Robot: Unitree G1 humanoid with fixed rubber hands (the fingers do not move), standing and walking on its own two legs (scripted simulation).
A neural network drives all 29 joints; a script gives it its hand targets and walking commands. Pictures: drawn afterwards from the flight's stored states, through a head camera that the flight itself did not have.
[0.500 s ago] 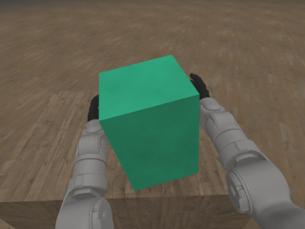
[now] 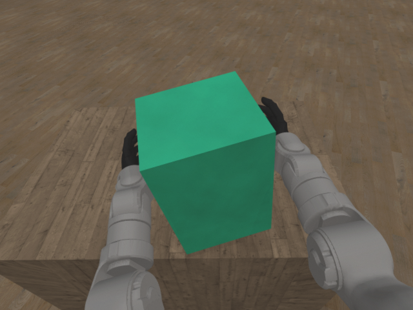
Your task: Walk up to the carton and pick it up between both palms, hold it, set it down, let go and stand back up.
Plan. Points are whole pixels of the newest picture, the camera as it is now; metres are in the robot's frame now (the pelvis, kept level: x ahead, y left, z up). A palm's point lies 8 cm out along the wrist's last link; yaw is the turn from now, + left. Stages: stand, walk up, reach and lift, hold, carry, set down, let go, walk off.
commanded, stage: set down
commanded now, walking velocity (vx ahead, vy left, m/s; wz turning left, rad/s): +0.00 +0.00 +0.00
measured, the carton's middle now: (209, 169) +0.39 +0.03 +0.09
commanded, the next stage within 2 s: none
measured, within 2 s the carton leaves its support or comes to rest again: rests again in 1.40 s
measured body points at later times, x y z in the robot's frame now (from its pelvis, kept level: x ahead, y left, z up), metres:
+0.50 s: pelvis +0.01 +0.00 +0.00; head +0.02 -0.02 +0.45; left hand +0.38 +0.19 +0.08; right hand +0.45 -0.09 +0.12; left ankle +0.02 +0.19 -0.74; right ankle +0.03 -0.06 -0.74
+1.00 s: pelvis +0.00 +0.00 +0.00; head +0.03 -0.02 +0.45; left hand +0.38 +0.19 +0.07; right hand +0.44 -0.10 +0.10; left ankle +0.02 +0.19 -0.74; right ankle +0.03 -0.06 -0.74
